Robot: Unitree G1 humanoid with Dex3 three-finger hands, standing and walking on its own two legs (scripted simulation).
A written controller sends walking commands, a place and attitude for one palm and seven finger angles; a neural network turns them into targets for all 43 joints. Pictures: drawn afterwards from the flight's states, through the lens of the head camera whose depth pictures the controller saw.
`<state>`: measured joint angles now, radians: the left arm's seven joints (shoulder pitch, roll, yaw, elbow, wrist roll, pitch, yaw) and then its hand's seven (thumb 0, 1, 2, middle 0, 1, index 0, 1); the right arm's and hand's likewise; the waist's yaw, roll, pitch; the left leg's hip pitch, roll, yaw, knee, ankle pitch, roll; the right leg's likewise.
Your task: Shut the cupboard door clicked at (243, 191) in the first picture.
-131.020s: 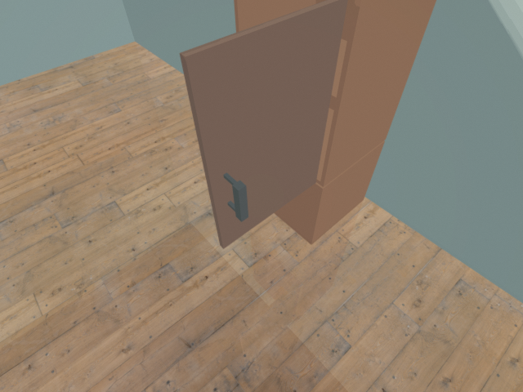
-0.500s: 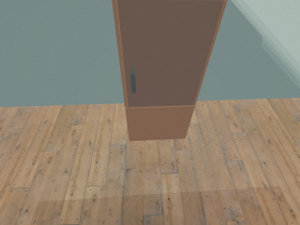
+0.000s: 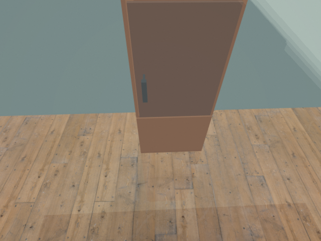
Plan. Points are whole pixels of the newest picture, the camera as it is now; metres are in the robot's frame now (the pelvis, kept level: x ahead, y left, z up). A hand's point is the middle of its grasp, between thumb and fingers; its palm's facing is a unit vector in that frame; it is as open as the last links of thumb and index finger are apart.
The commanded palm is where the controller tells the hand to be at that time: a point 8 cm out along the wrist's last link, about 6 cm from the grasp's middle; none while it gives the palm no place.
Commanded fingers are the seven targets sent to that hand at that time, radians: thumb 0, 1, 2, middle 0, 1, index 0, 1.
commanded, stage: stand and wait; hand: left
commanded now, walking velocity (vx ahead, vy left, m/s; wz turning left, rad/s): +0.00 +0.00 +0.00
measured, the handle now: (144, 88) +0.77 +0.13 -0.12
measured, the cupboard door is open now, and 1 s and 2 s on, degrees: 0 0 0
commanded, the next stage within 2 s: none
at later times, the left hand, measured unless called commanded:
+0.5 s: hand out of the picture +0.03 +0.20 -0.17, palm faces +0.02 -0.97 -0.25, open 7.4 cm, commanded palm none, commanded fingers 0.00 0.90 0.90 -0.20 -0.30 -0.20 -0.30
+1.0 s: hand out of the picture +0.01 +0.19 -0.17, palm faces +0.03 -0.97 -0.23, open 7.4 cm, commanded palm none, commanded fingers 0.00 0.90 0.90 -0.20 -0.30 -0.20 -0.30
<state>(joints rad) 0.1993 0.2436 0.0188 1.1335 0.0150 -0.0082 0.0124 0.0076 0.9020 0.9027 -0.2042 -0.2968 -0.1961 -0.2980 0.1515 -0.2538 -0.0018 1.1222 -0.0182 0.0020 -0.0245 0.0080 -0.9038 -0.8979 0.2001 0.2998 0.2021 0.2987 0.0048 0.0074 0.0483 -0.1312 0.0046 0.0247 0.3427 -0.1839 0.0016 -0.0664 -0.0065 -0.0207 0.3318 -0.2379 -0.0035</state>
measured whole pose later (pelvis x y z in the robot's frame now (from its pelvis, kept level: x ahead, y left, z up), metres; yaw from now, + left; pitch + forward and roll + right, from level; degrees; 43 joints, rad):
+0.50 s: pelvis +0.01 -0.01 +0.00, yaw +0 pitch -2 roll +0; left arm 0.21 0.23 0.02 1.14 0.01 -0.01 0.02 0.01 0.90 0.90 -0.20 -0.30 -0.20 -0.30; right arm 0.19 -0.23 0.00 1.13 -0.02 0.00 -0.03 0.01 -0.90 -0.90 0.20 0.30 0.20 0.30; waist 0.00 0.00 0.05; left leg -0.12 0.01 0.02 0.34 -0.19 -0.01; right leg -0.05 0.00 -0.03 0.32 -0.25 -0.01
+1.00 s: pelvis +0.00 -0.01 +0.00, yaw +0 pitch -2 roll +0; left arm 0.24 0.20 0.02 1.15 0.01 -0.01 0.02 0.01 0.90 0.90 -0.20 -0.30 -0.20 -0.30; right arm 0.20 -0.22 0.00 1.14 -0.02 0.00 -0.03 0.01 -0.90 -0.90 0.20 0.30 0.20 0.30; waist 0.00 0.00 0.05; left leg -0.12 0.01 0.02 0.35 -0.19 -0.01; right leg -0.05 0.00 -0.03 0.32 -0.24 -0.01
